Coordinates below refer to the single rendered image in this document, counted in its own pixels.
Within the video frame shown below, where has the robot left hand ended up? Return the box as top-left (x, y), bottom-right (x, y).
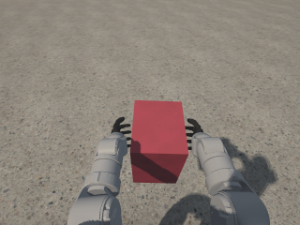
top-left (111, 116), bottom-right (131, 147)

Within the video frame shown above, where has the robot left forearm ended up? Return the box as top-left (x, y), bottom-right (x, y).
top-left (67, 132), bottom-right (128, 225)

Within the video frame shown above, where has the robot right forearm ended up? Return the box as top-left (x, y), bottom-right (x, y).
top-left (191, 132), bottom-right (270, 223)

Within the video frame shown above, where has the robot left upper arm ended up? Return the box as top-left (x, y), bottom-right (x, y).
top-left (67, 194), bottom-right (123, 225)

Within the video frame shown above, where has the carton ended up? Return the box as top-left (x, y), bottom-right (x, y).
top-left (129, 100), bottom-right (189, 184)

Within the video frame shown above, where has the robot right hand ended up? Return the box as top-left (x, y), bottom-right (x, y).
top-left (185, 118), bottom-right (203, 150)

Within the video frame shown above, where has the robot right upper arm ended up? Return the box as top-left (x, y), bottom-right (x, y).
top-left (210, 191), bottom-right (270, 225)

